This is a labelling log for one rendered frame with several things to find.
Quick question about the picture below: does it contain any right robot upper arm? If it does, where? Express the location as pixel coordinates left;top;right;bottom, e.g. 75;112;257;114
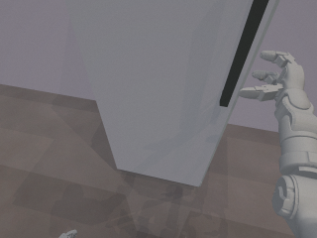
271;174;317;238

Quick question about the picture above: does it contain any handle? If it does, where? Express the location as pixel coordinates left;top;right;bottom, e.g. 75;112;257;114
219;0;269;107

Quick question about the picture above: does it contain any robot right forearm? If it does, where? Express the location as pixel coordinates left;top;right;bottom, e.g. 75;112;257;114
274;88;317;179

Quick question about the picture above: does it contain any right robot hand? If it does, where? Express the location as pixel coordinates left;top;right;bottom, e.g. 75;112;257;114
238;51;305;102

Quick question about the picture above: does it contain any fridge door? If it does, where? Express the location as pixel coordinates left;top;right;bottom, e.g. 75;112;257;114
64;0;276;187

